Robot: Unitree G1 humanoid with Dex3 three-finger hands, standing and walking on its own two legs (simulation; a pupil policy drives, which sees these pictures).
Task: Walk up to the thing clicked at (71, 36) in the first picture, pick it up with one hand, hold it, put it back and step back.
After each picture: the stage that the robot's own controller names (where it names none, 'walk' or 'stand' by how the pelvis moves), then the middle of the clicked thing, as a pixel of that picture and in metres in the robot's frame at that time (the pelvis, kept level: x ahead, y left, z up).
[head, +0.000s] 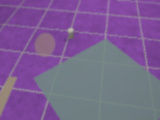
stand; (70, 33) +1.50 +0.15 -0.72
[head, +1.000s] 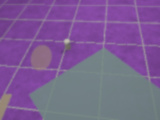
walk; (67, 44) +1.37 +0.27 -0.71
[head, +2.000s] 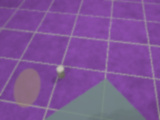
walk; (60, 72) +0.88 +0.26 -0.71
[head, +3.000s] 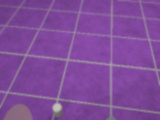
walk; (57, 110) +0.53 +0.20 -0.69
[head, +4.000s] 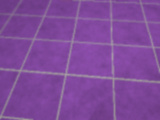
stand; out of the picture +0.32 +0.21 -0.70
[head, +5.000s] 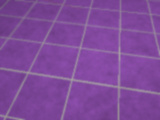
stand; out of the picture +0.32 +0.17 -0.72
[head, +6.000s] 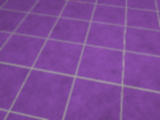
stand; out of the picture +0.32 +0.17 -0.72
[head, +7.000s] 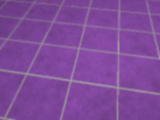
stand; out of the picture +0.31 +0.19 -0.72
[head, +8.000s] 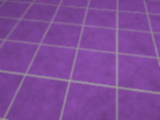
stand; out of the picture +0.31 +0.19 -0.73
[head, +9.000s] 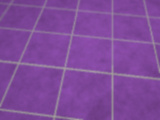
go down; out of the picture +0.32 +0.20 -0.71
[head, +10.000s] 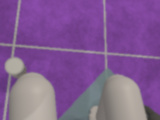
go down; (16, 68) +0.37 +0.26 -0.28
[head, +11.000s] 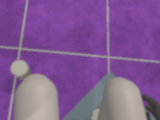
close in; (21, 70) +0.37 +0.26 -0.29
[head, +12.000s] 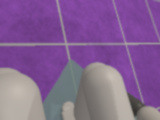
close in; out of the picture +0.34 +0.29 -0.21
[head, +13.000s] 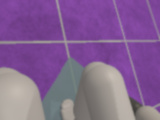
close; out of the picture +0.34 +0.29 -0.21
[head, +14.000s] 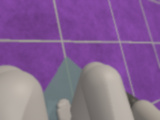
lift; out of the picture +0.33 +0.29 -0.22
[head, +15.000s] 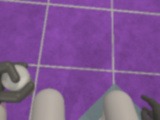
lift; (20, 83) +0.31 +0.21 -0.04
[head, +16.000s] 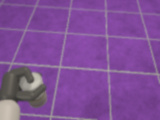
hold; (34, 90) +0.32 +0.17 -0.01
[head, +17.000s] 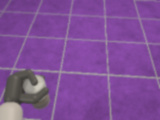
hold; (37, 93) +0.32 +0.17 -0.01
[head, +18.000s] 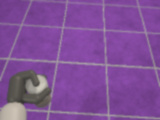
crouch; (39, 92) +0.33 +0.16 -0.04
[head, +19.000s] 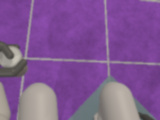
crouch; (14, 63) +0.39 +0.23 -0.10
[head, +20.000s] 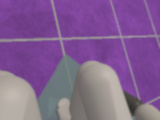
lower; out of the picture +0.36 +0.31 -0.21
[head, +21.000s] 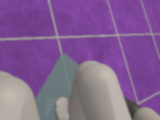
lower; out of the picture +0.37 +0.31 -0.22
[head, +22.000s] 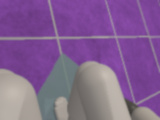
lower; out of the picture +0.36 +0.31 -0.22
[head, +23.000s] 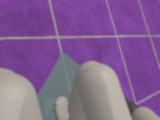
lower; out of the picture +0.36 +0.31 -0.22
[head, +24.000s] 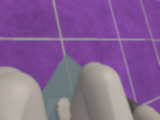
loosen; out of the picture +0.34 +0.29 -0.22
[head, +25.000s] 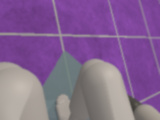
withdraw; out of the picture +0.34 +0.28 -0.22
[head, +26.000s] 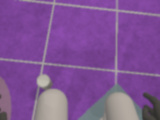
walk; (45, 82) +0.38 +0.22 -0.43
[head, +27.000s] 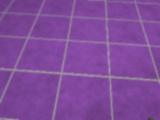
stand; out of the picture +0.32 +0.18 -0.66
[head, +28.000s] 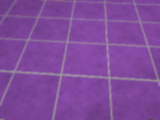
stand; out of the picture +0.32 +0.20 -0.67
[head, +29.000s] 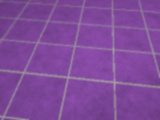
stand; out of the picture +0.34 +0.18 -0.72
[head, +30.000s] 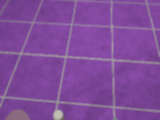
walk; (59, 116) +0.39 +0.20 -0.69
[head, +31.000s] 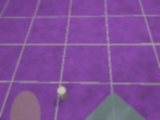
walk; (62, 93) +0.59 +0.22 -0.70
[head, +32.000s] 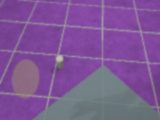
stand; (59, 62) +0.92 +0.21 -0.70
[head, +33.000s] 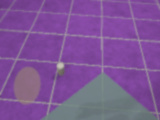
stand; (60, 69) +0.95 +0.20 -0.72
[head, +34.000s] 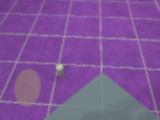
stand; (60, 70) +0.96 +0.22 -0.73
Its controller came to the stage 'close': yes
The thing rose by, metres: 0.70
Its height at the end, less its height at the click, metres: +0.00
